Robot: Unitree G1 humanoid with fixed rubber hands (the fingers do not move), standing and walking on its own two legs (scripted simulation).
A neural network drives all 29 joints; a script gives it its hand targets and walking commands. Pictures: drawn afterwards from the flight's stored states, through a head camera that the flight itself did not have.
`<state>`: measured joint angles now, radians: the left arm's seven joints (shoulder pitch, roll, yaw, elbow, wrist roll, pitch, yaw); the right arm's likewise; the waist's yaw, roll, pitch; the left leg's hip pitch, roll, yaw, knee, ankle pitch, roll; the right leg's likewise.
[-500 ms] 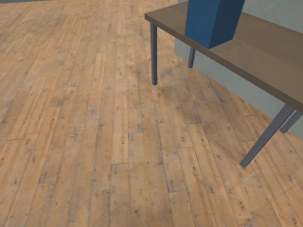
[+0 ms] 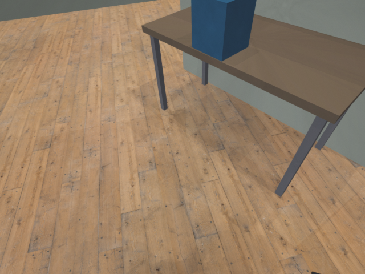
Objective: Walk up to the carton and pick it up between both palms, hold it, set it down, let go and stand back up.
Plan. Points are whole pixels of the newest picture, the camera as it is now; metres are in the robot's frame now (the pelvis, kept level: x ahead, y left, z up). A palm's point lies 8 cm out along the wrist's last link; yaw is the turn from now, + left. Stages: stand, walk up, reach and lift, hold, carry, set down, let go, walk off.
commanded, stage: walk up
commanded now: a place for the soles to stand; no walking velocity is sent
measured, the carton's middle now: (221, 21) +1.17 -0.16 +0.05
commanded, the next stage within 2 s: none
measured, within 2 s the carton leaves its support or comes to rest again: neither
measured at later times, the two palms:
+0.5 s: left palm (72, 217) +0.28 +0.32 -0.09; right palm (323, 240) +0.23 -0.32 -0.11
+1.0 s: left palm (124, 119) +0.63 +0.24 -0.07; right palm (286, 234) +0.25 -0.25 -0.15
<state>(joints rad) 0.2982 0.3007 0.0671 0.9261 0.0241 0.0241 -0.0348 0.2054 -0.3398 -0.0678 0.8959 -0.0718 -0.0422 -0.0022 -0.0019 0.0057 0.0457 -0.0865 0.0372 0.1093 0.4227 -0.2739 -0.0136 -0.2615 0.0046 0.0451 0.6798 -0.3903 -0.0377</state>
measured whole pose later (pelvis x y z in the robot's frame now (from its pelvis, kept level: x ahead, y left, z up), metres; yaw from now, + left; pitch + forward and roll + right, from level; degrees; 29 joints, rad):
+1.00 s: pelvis +0.38 +0.05 -0.04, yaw -32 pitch -4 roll -1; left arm 0.38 0.37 -0.01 0.52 0.05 -0.05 0.10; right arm 0.38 -0.46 -0.10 0.60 -0.05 0.11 0.06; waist -0.05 0.15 0.10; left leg -0.50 0.06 0.01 1.30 -0.53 -0.01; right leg -0.38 0.03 -0.01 0.85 -0.40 -0.02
